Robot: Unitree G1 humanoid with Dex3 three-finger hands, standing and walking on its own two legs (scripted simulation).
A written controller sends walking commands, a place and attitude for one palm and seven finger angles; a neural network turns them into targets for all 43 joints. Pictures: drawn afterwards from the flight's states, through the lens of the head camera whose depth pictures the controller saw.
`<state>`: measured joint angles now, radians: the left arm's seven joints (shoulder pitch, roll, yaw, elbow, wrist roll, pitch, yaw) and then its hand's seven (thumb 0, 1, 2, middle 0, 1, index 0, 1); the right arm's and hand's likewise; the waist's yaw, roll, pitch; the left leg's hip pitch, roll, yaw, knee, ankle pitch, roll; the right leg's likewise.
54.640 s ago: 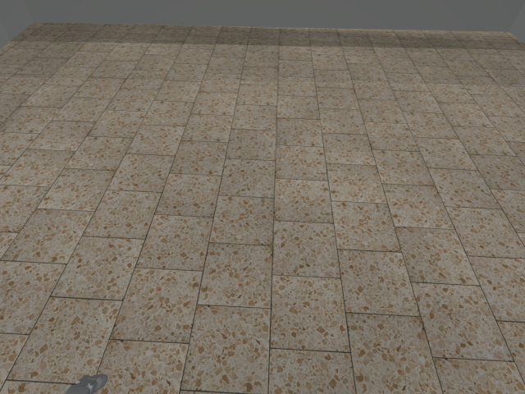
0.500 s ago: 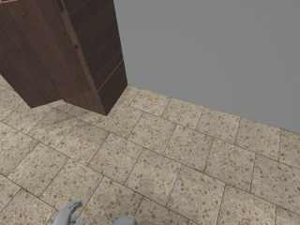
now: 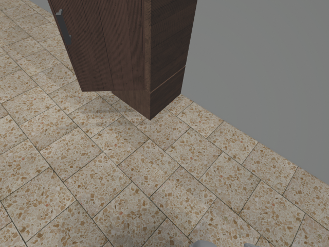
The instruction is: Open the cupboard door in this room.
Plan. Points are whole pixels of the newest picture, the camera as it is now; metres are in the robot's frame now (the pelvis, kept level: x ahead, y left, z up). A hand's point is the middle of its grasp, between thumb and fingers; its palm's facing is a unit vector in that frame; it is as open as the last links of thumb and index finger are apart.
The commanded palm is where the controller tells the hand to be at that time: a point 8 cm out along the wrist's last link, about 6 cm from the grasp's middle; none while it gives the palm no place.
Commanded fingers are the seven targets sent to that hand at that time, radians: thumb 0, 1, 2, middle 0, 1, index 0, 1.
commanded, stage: turn to face it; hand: left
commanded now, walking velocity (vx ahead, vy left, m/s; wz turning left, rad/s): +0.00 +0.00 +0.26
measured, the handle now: (64, 27) +0.93 +0.52 -0.02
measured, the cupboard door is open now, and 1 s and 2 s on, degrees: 45 45 45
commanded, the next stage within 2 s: take the last steps up to it in 0.16 s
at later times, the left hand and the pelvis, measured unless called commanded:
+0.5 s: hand out of the picture +0.00 +0.18 -0.17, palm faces +0.23 -0.96 -0.18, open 7.3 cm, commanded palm none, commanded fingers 0.00 0.90 0.90 -0.20 -0.30 -0.20 -0.30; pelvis +0.02 -0.01 +0.00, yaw +9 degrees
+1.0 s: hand (81, 207) +0.22 +0.25 -0.16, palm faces +0.14 -0.97 -0.19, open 7.4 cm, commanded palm none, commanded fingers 0.00 0.90 0.90 -0.20 -0.30 -0.20 -0.30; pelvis +0.13 +0.06 +0.00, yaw +10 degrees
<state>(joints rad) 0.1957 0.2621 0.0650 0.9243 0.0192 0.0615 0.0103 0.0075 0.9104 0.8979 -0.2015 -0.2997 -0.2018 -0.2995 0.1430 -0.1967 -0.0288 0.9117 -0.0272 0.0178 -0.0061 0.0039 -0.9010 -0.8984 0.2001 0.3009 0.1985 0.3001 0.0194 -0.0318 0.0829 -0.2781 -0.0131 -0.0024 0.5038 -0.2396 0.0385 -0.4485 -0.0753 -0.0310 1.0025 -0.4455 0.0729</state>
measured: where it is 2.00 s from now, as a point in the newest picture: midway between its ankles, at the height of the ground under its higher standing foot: (134, 201)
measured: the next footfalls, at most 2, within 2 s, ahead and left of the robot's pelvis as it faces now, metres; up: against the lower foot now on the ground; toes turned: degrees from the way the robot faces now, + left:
right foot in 0.16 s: +0.04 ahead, -0.15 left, +0.00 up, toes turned -1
left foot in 0.56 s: +0.06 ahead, +0.12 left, +0.00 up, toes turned +14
